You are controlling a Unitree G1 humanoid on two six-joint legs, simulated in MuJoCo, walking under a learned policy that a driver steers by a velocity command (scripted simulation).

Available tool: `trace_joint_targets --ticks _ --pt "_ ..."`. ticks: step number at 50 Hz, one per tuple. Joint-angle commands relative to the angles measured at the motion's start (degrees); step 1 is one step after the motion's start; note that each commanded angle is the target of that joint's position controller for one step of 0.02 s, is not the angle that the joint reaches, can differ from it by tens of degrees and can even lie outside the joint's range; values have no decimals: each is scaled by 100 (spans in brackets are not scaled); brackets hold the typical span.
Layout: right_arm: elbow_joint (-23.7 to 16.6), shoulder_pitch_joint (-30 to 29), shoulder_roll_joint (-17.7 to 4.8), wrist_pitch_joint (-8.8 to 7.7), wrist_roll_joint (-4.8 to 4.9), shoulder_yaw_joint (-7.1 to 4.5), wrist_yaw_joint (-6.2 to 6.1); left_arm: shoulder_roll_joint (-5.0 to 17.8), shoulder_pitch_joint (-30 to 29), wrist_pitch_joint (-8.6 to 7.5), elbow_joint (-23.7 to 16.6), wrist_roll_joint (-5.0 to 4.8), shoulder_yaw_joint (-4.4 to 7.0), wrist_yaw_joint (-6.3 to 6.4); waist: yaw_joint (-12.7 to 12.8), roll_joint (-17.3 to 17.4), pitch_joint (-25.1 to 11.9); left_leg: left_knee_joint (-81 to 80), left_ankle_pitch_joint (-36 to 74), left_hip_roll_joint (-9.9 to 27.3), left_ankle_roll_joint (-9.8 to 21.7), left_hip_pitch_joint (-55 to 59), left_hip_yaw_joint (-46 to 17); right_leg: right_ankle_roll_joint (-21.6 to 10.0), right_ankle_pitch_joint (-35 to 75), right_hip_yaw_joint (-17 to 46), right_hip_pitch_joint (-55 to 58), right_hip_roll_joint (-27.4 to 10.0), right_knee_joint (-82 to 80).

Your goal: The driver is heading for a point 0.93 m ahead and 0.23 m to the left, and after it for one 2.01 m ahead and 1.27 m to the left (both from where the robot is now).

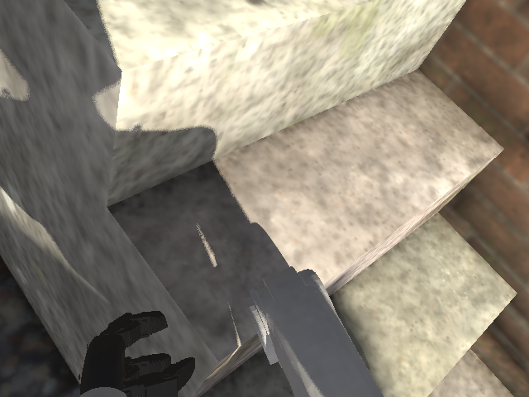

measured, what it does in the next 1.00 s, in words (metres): goes down, backwards: left foot 0.64 m lower, then right foot 0.35 m higher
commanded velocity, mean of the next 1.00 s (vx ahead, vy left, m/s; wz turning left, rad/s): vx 0.33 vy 0.21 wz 0.36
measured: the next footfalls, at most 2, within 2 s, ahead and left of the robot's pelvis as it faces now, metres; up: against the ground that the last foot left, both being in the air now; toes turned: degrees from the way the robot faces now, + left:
left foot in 0.02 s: +0.06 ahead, +0.01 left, -0.64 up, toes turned -18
right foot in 0.26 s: +0.02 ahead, -0.05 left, -0.29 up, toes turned -14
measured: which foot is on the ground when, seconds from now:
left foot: up 0.00-0.00, down 0.02-0.20, up 0.22-0.38, down 0.40-0.58, up 0.60-0.86, down 0.88-1.00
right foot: up 0.00-0.24, down 0.26-0.34, up 0.36-0.56, down 0.58-0.88, up 0.90-1.00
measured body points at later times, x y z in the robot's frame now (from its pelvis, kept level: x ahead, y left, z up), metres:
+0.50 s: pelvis -0.44 +0.31 -0.34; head -0.51 +0.46 +0.07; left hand -0.18 +0.57 -0.43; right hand -0.33 +0.03 -0.33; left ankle -0.30 +0.44 -0.92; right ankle -0.46 +0.16 -0.66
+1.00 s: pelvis -0.63 +0.43 -0.18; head -0.62 +0.48 +0.26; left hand -0.56 +0.65 -0.35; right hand -0.54 +0.19 -0.29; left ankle -0.67 +0.58 -0.92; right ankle -0.64 +0.21 -0.91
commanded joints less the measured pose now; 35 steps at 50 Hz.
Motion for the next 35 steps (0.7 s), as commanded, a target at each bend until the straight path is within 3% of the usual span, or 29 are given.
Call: trace_joint_targets --ticks 1,3,4,5,6,7,9,10,11,12,13,14,15,16,18,20,21,22,23,24,26,27,28,29,30,31,32,34,35 --pt "721 1037 582 -192 -122 103 3 -210 -2132 -5 -1362 59 -137 -351 -1120 1007 -638 49 2261 -169 83 -4024 -200 234 761 -972 2409 340 3072" --pt "-396 -1946 -240 -194 -289 -42 422 100 -311 390 -1151 -99 -123 -327 163 393 -177 -713 -3796 258 207 -6102 -770 411 1991 -565 1986 411 4486" --pt "-51 -1407 -655 -448 -370 -240 543 -448 -144 247 -1170 -5 -254 -449 -10 2443 30 -1582 -2968 424 330 -6458 -1296 57 1547 -605 1826 214 5119" --pt "30 -1800 357 -589 143 171 729 -1297 -673 -44 -1364 -182 -460 -238 -91 4037 709 -1467 -2771 -1093 -340 -6872 -375 -269 1420 -861 1915 -407 4601" --pt "-191 -1494 -684 -477 187 -358 548 -813 -509 -81 -1004 81 -155 -136 -395 4362 -942 -3079 -4072 -366 -284 -5681 -2391 9 1772 -1461 2657 -372 4674" --pt "-38 -1300 -545 -496 160 -608 298 -237 333 -102 -525 220 65 -137 -221 2738 -2254 -3156 -6661 182 -510 -3357 -3657 -74 2608 -706 2880 -1168 2711" --pt "-893 -3222 -391 -301 310 -626 6 1166 3037 -192 497 619 328 -468 688 3245 -2554 -2528 -4147 -1912 -2518 -2749 230 -315 1816 -2219 5895 -584 -2295" --pt "-1263 -3453 -550 -280 463 -842 196 1946 2173 -247 50 448 418 -606 578 3392 -1476 -3157 -4585 -2437 -2717 -8654 1932 -752 1153 -2602 10412 -641 -3341" --pt "-1591 -3453 -455 -93 1086 -1118 570 2908 3846 -294 788 -27 900 -422 1861 -2119 -1913 2823 -6539 -3277 -1511 -9162 2350 -1808 1931 -477 12447 -2492 -8189" --pt "-1347 -848 -472 -328 1092 -1293 243 1505 -69 -417 -63 69 653 -273 32 -7817 -4207 10342 -10850 -950 1178 -6268 -1018 -2063 5930 242 8307 -3665 -9707" --pt "-1370 -172 -929 69 257 -1219 151 1230 -3241 -837 -1209 333 575 153 -1265 -6416 -4314 13457 -13047 252 2074 -3403 -3837 -1703 8050 1495 3194 -5555 -9217" --pt "-1576 473 -1260 452 -140 -1125 365 1182 -4886 -1168 -1913 46 502 561 -2267 -4176 -3044 13431 -11683 1525 2556 -205 -5108 -1446 6635 3974 -1695 -5949 -9350" --pt "-826 2264 -1558 587 -39 -1036 715 -125 -2870 -1689 -1670 -1307 -154 572 -2701 -1494 -3028 11379 -10201 2148 1975 -950 -4408 -843 2914 3860 -45 -5294 -7320" --pt "-480 1396 -958 654 -395 -751 928 261 -2228 -1567 -1028 -1249 54 613 -2403 792 -2457 8821 -8934 1707 1993 -779 -2699 -154 2361 1821 455 -4216 -7340" --pt "-737 -542 -256 686 -403 -762 1476 1627 187 -1140 -471 -812 727 591 -1677 4648 -2289 5080 -6039 375 2084 -1841 136 172 1403 -133 3128 -3435 -6397" --pt "-1529 -2942 368 633 -516 -502 1892 1295 2039 -789 50 -414 758 470 -491 3750 -2043 4265 -5789 -546 2317 -4435 1399 618 901 -1259 4553 -2128 -1827" --pt "-1808 -3582 630 585 -357 -357 2070 1111 2554 -458 91 -281 787 386 45 4843 -1157 2273 -6490 -1109 2442 -5536 1153 450 767 -1348 4746 -1917 -550" --pt "-2236 -3169 -490 418 17 -633 2083 1583 1477 -368 -625 29 653 405 -520 6007 203 -1316 -9334 -1038 2724 -7574 -2188 52 519 -562 4906 -2068 -860" --pt "-2431 -2906 -823 335 456 -702 2006 1530 658 -471 -1340 -190 411 425 -725 5077 1667 -2299 -10934 -922 2854 -8249 -4167 48 95 -388 4234 -2025 -879" --pt "-2545 -2557 -956 333 562 -712 1886 1262 858 -501 -1320 -428 253 272 -524 3992 1707 -2243 -10405 -686 2698 -7612 -4120 -102 347 -446 4399 -2032 -1197" --pt "-3323 -3210 -1385 330 143 -1155 1459 1624 2739 -335 -410 26 82 -195 25 4812 616 -2756 -9630 -1532 1374 -6399 -3471 -1063 878 -923 6678 -1670 -5782" --pt "-3562 -3352 -1535 319 224 -1345 1120 2000 3926 -240 23 168 100 -483 458 5802 354 -2854 -10091 -1795 571 -6306 -3114 -1765 47 -231 8028 -1859 -9138" --pt "-3519 -3033 -1147 336 21 -1333 889 2057 4661 -236 650 284 87 -625 417 5692 166 -1813 -10161 -1821 365 -6865 -2868 -2583 -654 735 9438 -2492 -11329" --pt "-3108 -1595 -260 256 161 -1197 982 1347 3548 -179 725 201 -111 -689 -775 3080 512 1975 -9620 -1360 1173 -7120 -2707 -2816 -549 2012 9110 -3656 -12498" --pt "-2620 -124 867 122 455 -888 1383 65 2315 -107 581 96 -544 -745 -1456 -1110 -349 7979 -7931 -2585 1427 -6734 40 -2250 2551 1250 8956 -4154 -11660" --pt "-3178 -889 368 31 827 -1034 1378 1255 1892 -331 794 74 -232 -870 -1741 -3082 -9 11468 -8056 -1333 788 -7840 -35 -2789 1199 4396 6270 -6580 -14115" --pt "-2797 -1923 -102 465 -17 -1060 1413 3332 -85 -789 247 -465 557 -631 -1798 -3130 1809 11776 -5331 -922 876 -7872 -1269 -2680 -3800 5833 4261 -6946 -16289" --pt "-2287 -1337 -430 590 435 -1139 1646 3649 -540 -979 -271 -207 566 -275 -1886 -2560 2063 13118 -4547 -989 489 -5425 -770 -2455 -2530 3185 2986 -6141 -16248" --pt "-1674 158 -831 410 199 -1351 1602 3174 -445 -1037 -72 -149 630 -199 -2117 -1224 624 11056 -5059 -877 413 -3057 -115 -2057 -750 1309 3470 -5017 -15675"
